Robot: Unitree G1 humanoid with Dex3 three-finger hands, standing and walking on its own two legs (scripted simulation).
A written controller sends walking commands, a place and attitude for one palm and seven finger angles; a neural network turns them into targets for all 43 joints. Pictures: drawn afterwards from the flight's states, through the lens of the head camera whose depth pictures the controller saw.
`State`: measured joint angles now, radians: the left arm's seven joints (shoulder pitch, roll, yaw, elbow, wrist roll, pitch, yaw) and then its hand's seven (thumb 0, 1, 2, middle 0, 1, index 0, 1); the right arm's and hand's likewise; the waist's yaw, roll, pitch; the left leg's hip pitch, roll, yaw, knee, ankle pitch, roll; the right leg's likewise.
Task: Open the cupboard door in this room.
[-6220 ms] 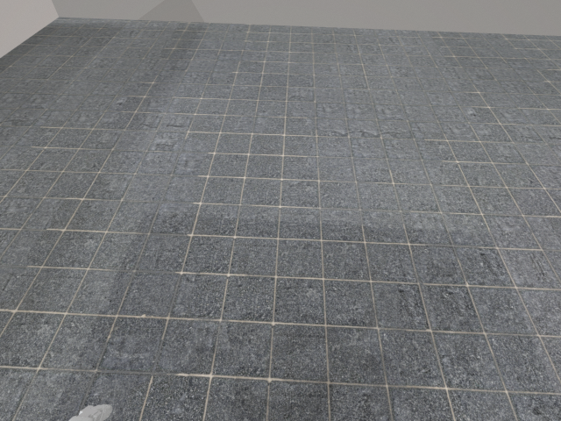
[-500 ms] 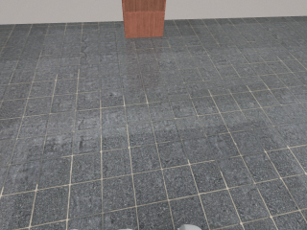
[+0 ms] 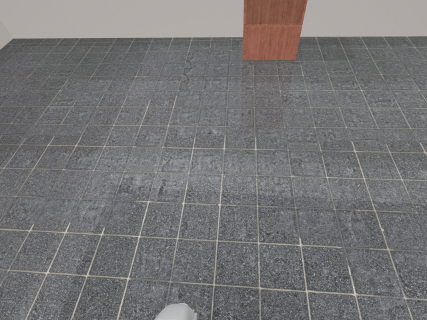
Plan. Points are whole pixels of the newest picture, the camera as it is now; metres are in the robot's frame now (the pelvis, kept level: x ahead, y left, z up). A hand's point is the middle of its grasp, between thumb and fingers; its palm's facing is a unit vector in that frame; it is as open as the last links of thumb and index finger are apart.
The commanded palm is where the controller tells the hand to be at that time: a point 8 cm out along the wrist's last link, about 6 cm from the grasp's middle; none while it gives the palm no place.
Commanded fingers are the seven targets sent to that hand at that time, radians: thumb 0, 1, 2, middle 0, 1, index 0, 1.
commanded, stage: turn or walk to find it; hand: left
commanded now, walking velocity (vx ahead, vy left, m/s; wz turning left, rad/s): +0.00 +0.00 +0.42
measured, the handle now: out of the picture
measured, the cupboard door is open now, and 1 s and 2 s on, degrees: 0 0 0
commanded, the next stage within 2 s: none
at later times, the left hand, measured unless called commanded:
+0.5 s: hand out of the picture +0.02 +0.26 -0.16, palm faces +0.23 -0.94 -0.27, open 7.4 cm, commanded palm none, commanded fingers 0.00 0.90 0.90 -0.20 -0.30 -0.20 -0.30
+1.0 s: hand out of the picture -0.04 +0.21 -0.17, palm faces +0.43 -0.87 -0.24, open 7.4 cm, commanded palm none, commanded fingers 0.00 0.90 0.90 -0.20 -0.30 -0.20 -0.30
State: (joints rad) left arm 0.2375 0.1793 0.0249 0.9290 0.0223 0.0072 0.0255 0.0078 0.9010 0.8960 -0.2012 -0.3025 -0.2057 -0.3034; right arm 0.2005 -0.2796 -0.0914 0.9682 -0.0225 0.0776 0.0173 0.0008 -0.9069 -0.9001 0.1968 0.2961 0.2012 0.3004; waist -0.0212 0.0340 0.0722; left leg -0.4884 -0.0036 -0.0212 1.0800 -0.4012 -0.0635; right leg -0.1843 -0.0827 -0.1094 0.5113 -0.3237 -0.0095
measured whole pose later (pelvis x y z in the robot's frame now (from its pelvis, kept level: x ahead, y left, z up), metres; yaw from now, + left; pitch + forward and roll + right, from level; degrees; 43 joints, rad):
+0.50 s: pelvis -0.01 +0.03 +0.00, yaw +11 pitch +0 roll +0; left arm 0.20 0.25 0.05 0.94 0.01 0.05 0.02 0.01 0.91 0.90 -0.20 -0.30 -0.20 -0.30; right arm 0.14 -0.20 -0.04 0.94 -0.02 0.03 0.01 0.00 -0.90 -0.90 0.20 0.30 0.21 0.30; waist 0.01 -0.01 0.06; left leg -0.22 -0.03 -0.03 0.48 -0.26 0.03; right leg -0.41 -0.08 -0.03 0.90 -0.43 0.08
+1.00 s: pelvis -0.01 +0.02 -0.01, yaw +25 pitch +0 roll +1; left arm 0.23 0.19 0.03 0.94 0.03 0.01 0.02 0.01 0.90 0.90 -0.20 -0.30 -0.21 -0.30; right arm 0.19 -0.24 -0.07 1.00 -0.01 0.08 0.02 0.00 -0.91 -0.90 0.20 0.30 0.20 0.30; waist 0.00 0.00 0.09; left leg -0.35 0.04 0.05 0.80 -0.43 -0.06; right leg -0.22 -0.14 -0.23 0.56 -0.32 0.01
